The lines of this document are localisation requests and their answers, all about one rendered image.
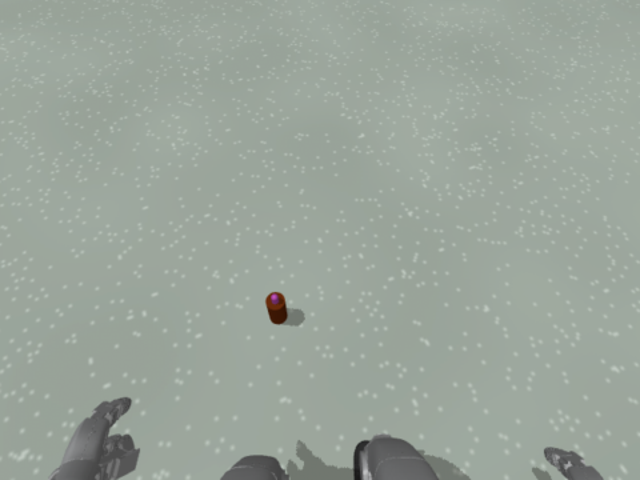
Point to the left robot arm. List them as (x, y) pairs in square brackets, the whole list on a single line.
[(80, 469)]

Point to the right robot hand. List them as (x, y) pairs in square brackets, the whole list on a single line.
[(571, 465)]

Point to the left robot hand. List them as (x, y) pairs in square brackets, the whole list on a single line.
[(116, 454)]

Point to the bottle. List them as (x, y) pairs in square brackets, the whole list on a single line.
[(276, 306)]

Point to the right robot foot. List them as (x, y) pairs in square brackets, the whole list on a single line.
[(359, 447)]

